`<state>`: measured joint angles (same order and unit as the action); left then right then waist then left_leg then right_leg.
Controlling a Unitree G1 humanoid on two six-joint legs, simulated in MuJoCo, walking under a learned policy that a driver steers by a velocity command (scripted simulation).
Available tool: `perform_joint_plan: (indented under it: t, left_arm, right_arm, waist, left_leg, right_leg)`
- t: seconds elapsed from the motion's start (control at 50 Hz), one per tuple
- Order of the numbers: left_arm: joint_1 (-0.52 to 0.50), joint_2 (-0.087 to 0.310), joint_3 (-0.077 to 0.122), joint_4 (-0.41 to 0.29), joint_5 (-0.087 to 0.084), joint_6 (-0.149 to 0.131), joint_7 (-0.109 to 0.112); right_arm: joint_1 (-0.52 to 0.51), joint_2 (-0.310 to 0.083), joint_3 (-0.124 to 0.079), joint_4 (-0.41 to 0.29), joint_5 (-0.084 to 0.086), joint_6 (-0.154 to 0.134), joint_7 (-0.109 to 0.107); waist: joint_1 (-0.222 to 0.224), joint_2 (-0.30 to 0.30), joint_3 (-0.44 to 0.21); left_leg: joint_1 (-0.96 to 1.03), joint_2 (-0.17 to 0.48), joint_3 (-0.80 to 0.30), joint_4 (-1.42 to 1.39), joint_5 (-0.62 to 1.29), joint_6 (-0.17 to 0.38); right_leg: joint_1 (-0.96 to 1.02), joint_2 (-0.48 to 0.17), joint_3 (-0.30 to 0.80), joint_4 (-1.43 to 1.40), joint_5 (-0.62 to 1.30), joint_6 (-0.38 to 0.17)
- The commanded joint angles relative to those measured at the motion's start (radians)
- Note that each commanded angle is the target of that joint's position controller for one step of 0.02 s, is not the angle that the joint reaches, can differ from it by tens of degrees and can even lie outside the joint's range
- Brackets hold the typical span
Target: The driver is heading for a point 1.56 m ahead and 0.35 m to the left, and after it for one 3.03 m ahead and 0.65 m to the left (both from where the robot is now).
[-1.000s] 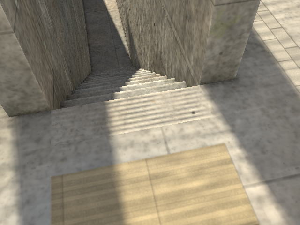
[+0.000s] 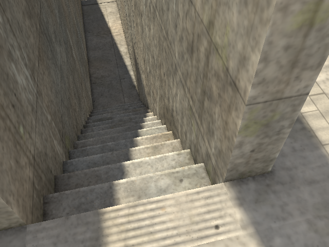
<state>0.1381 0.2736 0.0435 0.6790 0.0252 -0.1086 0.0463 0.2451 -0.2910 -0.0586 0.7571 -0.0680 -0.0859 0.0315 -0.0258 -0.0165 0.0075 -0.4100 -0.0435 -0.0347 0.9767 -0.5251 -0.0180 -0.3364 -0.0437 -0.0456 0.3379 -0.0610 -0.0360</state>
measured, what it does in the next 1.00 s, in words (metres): steps on the spot, turning left: left foot, then right foot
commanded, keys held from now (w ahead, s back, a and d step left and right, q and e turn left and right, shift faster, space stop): q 0.54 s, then no key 0.46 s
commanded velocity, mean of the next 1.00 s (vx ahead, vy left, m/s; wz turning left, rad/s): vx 0.02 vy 0.00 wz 0.42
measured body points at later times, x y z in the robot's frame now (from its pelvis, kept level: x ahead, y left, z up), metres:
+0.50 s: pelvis +0.03 +0.06 +0.01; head +0.06 +0.08 +0.45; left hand +0.10 +0.38 -0.09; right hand +0.25 -0.18 -0.08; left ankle +0.03 +0.14 -0.75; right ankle +0.07 -0.10 -0.68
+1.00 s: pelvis +0.06 +0.00 -0.01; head +0.08 +0.01 +0.44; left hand +0.13 +0.29 -0.11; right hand +0.29 -0.18 -0.12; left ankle +0.03 +0.14 -0.75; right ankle +0.09 -0.09 -0.75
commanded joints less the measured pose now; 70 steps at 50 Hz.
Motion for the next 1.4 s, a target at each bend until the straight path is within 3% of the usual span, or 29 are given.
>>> perform_joint_plan:
  t: [0.02, 0.08, 0.14, 0.18, 0.22, 0.26, 0.28, 0.3, 0.32, 0.34, 0.36, 0.38, 0.4, 0.42, 0.46, 0.5, 0.54, 0.68, 0.74, 0.8, 0.82, 0.84, 0.86, 0.9, 0.92, 0.98, 1.08, 1.34, 1.4]
  left_arm:
    - [-0.028, 0.101, 0.038, -0.093, 0.002, -0.009, 0.031]
    - [-0.031, 0.172, 0.080, -0.115, 0.018, -0.012, 0.034]
    - [0.037, 0.197, 0.105, -0.098, 0.036, -0.007, 0.025]
    - [0.032, 0.204, 0.111, -0.103, 0.041, -0.005, 0.018]
    - [-0.017, 0.171, 0.099, -0.110, 0.046, -0.005, 0.015]
    - [-0.046, 0.161, 0.089, -0.098, 0.041, -0.004, 0.012]
    - [-0.017, 0.132, 0.077, -0.082, 0.042, 0.000, 0.008]
    - [0.068, 0.054, 0.057, -0.108, 0.039, 0.008, 0.014]
    - [0.058, 0.082, 0.050, -0.144, 0.025, -0.008, 0.023]
    - [0.019, 0.119, 0.056, -0.108, 0.018, -0.001, 0.015]
    - [0.003, 0.160, 0.070, -0.096, 0.014, 0.013, 0.019]
    - [0.020, 0.185, 0.081, -0.077, 0.033, 0.022, 0.025]
    - [-0.001, 0.172, 0.073, -0.078, 0.047, 0.031, 0.022]
    - [0.018, 0.141, 0.061, -0.076, 0.051, 0.035, 0.018]
    - [0.065, 0.139, 0.057, -0.048, 0.029, 0.044, 0.007]
    - [0.070, 0.118, 0.047, -0.042, 0.021, 0.056, -0.010]
    - [0.073, 0.122, 0.036, -0.028, 0.017, 0.069, -0.011]
    - [0.044, 0.124, 0.000, 0.003, 0.014, 0.060, -0.030]
    - [0.068, 0.121, -0.007, 0.012, 0.002, 0.042, -0.046]
    - [0.075, 0.111, -0.013, -0.007, -0.036, 0.028, -0.078]
    - [0.078, 0.175, -0.004, -0.043, -0.033, 0.016, -0.075]
    - [-0.006, 0.188, -0.009, -0.077, -0.033, 0.003, -0.091]
    - [-0.051, 0.150, -0.007, -0.070, -0.033, 0.010, -0.107]
    - [-0.072, 0.099, -0.018, -0.061, -0.048, 0.015, -0.162]
    - [-0.066, 0.102, -0.016, -0.052, -0.046, 0.017, -0.175]
    - [-0.060, 0.139, 0.010, -0.062, -0.019, 0.010, -0.166]
    - [-0.087, 0.096, 0.007, -0.061, -0.026, 0.006, -0.166]
    - [-0.097, 0.118, 0.027, -0.027, -0.015, 0.010, -0.154]
    - [-0.082, 0.114, 0.030, -0.013, -0.019, 0.015, -0.165]
  right_arm:
    - [0.087, -0.038, -0.003, -0.043, -0.019, 0.014, -0.003]
    - [0.054, -0.030, 0.010, -0.052, 0.012, 0.026, 0.051]
    - [-0.004, -0.037, 0.021, -0.077, 0.017, 0.031, 0.069]
    - [0.000, -0.060, 0.017, -0.078, 0.020, 0.031, 0.068]
    - [0.005, -0.084, 0.004, -0.080, 0.032, 0.028, 0.064]
    - [-0.007, -0.117, -0.020, -0.100, 0.045, 0.006, 0.064]
    - [0.013, -0.140, -0.036, -0.107, 0.050, -0.007, 0.064]
    - [0.038, -0.251, -0.069, -0.127, 0.054, -0.021, 0.044]
    - [0.066, -0.346, -0.096, -0.166, 0.045, -0.043, 0.045]
    - [0.074, -0.303, -0.098, -0.132, 0.006, -0.068, 0.027]
    - [0.044, -0.260, -0.092, -0.124, 0.015, -0.075, 0.019]
    - [0.005, -0.212, -0.074, -0.130, 0.042, -0.069, 0.015]
    - [-0.018, -0.147, -0.051, -0.131, 0.053, -0.060, 0.006]
    - [-0.034, -0.146, -0.044, -0.145, 0.051, -0.047, 0.001]
    - [-0.066, -0.161, -0.044, -0.177, 0.031, -0.035, 0.000]
    - [-0.018, -0.180, -0.050, -0.169, 0.032, -0.032, 0.002]
    - [-0.003, -0.194, -0.058, -0.178, 0.031, -0.039, 0.010]
    - [0.022, -0.172, -0.052, -0.192, 0.054, -0.032, 0.011]
    - [-0.027, -0.160, -0.036, -0.187, 0.060, -0.020, 0.012]
    - [-0.063, -0.116, -0.002, -0.144, 0.055, 0.007, 0.038]
    - [0.015, -0.077, 0.009, -0.144, 0.054, 0.015, 0.038]
    - [0.098, -0.029, 0.021, -0.140, 0.051, 0.010, 0.035]
    - [0.069, -0.086, 0.002, -0.118, 0.043, 0.017, 0.020]
    - [0.014, -0.096, 0.005, -0.099, 0.071, 0.044, 0.006]
    - [0.000, -0.096, 0.006, -0.105, 0.071, 0.047, 0.005]
    - [-0.015, -0.113, 0.007, -0.107, 0.070, 0.030, -0.005]
    - [-0.008, -0.093, 0.016, -0.087, 0.070, 0.031, -0.007]
    - [-0.012, -0.107, 0.028, -0.060, 0.069, 0.036, -0.002]
    - [-0.002, -0.092, 0.039, -0.038, 0.073, 0.041, -0.006]
  waist:
    - [-0.026, -0.103, -0.102]
    - [0.005, -0.081, -0.098]
    - [0.050, -0.074, -0.075]
    - [0.048, -0.081, -0.075]
    - [0.026, -0.094, -0.085]
    - [0.010, -0.094, -0.088]
    - [0.000, -0.045, -0.114]
    - [0.043, 0.180, -0.194]
    - [0.017, 0.225, -0.156]
    - [-0.012, 0.142, -0.069]
    - [-0.004, 0.152, -0.058]
    - [0.019, 0.154, -0.081]
    - [0.031, 0.155, -0.094]
    - [0.053, 0.149, -0.093]
    - [0.066, 0.135, -0.101]
    - [0.044, 0.107, -0.100]
    - [0.027, 0.136, -0.084]
    - [-0.045, 0.115, -0.112]
    - [-0.014, 0.110, -0.121]
    - [0.052, 0.091, -0.124]
    - [0.025, -0.017, -0.194]
    - [-0.037, -0.112, -0.190]
    - [-0.037, 0.000, -0.131]
    - [-0.020, -0.029, -0.058]
    - [-0.020, -0.054, -0.044]
    - [0.009, -0.027, -0.046]
    - [0.004, -0.022, -0.046]
    - [0.002, -0.008, -0.070]
    - [-0.009, -0.003, -0.071]
  left_leg:
    - [-0.024, 0.081, 0.040, 0.125, 0.057, -0.024]
    - [0.025, 0.085, 0.103, -0.050, 0.128, -0.038]
    - [-0.037, 0.141, 0.065, -0.213, 0.184, -0.017]
    - [-0.020, 0.149, 0.061, -0.279, 0.233, 0.007]
    - [0.047, 0.127, 0.066, -0.377, 0.301, 0.052]
    - [0.164, 0.064, 0.108, -0.487, 0.453, 0.121]
    - [0.249, 0.067, 0.094, -0.555, 0.575, 0.176]
    - [0.388, 0.268, -0.153, -0.618, 0.988, 0.371]
    - [0.448, 0.439, -0.458, -0.695, 1.034, 0.543]
    - [0.414, 0.417, -0.410, -0.719, 0.849, 0.464]
    - [0.397, 0.358, -0.334, -0.717, 0.765, 0.388]
    - [0.386, 0.339, -0.304, -0.707, 0.778, 0.357]
    - [0.351, 0.322, -0.271, -0.707, 0.745, 0.323]
    - [0.287, 0.304, -0.258, -0.725, 0.727, 0.308]
    - [0.245, 0.274, -0.231, -0.726, 0.732, 0.315]
    - [0.276, 0.264, -0.246, -0.712, 0.685, 0.318]
    - [0.283, 0.264, -0.285, -0.714, 0.627, 0.325]
    - [0.310, 0.286, -0.376, -0.630, 0.593, 0.324]
    - [0.250, 0.257, -0.376, -0.584, 0.610, 0.293]
    - [0.081, 0.181, -0.354, -0.551, 0.587, 0.207]
    - [0.039, 0.091, -0.265, -0.469, 0.374, 0.094]
    - [-0.015, 0.006, -0.137, -0.423, 0.144, -0.030]
    - [0.055, 0.049, -0.089, -0.431, 0.137, -0.070]
    - [0.137, 0.046, -0.073, -0.512, 0.303, -0.068]
    - [0.122, 0.041, -0.072, -0.519, 0.316, -0.056]
    - [0.060, 0.044, -0.073, -0.521, 0.325, -0.007]
    - [0.072, 0.060, -0.073, -0.547, 0.374, -0.026]
    - [0.096, 0.073, -0.060, -0.555, 0.421, -0.025]
    - [0.115, 0.076, -0.054, -0.546, 0.407, -0.034]
  right_leg:
    - [0.119, -0.245, 0.134, -0.191, 0.187, -0.209]
    - [0.129, -0.200, 0.006, -0.184, 0.181, -0.186]
    - [0.233, -0.302, 0.059, -0.155, 0.170, -0.215]
    - [0.249, -0.334, 0.074, -0.154, 0.098, -0.213]
    - [0.236, -0.332, 0.053, -0.127, -0.023, -0.174]
    - [0.164, -0.279, 0.000, -0.052, -0.140, -0.109]
    - [0.139, -0.235, -0.043, 0.015, -0.195, -0.058]
    - [0.068, -0.083, -0.198, 0.255, -0.367, 0.062]
    - [-0.152, 0.049, -0.101, 0.394, -0.588, 0.120]
    - [-0.245, 0.027, 0.042, 0.479, -0.562, 0.124]
    - [-0.267, 0.007, 0.066, 0.554, -0.510, 0.128]
    - [-0.267, 0.002, 0.080, 0.614, -0.482, 0.133]
    - [-0.240, -0.008, 0.100, 0.650, -0.440, 0.128]
    - [-0.195, -0.005, 0.103, 0.664, -0.383, 0.126]
    - [-0.159, 0.021, 0.086, 0.657, -0.268, 0.133]
    - [-0.174, 0.019, 0.082, 0.585, -0.251, 0.146]
    - [-0.171, 0.016, 0.080, 0.511, -0.262, 0.154]
    - [-0.159, 0.005, 0.052, 0.381, -0.338, 0.132]
    - [-0.070, 0.015, 0.027, 0.273, -0.275, 0.106]
    - [0.210, 0.004, 0.021, 0.046, 0.079, 0.026]
    - [0.320, -0.156, 0.162, 0.058, 0.418, -0.128]
    - [0.313, -0.317, 0.346, 0.013, 0.498, -0.303]
    - [0.200, -0.287, 0.291, 0.032, 0.266, -0.259]
    - [0.073, -0.098, 0.158, 0.051, -0.067, -0.070]
    - [0.068, -0.085, 0.157, 0.052, -0.120, -0.046]
    - [0.141, -0.097, 0.144, 0.062, -0.140, -0.067]
    - [0.179, -0.089, 0.140, 0.078, -0.086, -0.067]
    - [0.231, -0.041, 0.111, 0.122, 0.074, -0.027]
    - [0.221, -0.042, 0.122, 0.112, 0.090, -0.013]
Keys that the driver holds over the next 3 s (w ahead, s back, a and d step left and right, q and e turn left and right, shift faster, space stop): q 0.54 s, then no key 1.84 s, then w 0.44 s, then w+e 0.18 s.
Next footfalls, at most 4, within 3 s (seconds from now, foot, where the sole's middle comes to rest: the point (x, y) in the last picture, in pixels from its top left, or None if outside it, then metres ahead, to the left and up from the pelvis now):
0.28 left None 0.07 0.15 -0.78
0.80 right None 0.13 -0.08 -0.78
2.76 left None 0.19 0.23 -0.78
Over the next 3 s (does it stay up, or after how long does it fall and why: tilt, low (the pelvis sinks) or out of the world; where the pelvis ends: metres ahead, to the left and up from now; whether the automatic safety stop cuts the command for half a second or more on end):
stays up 0.25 0.16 0.00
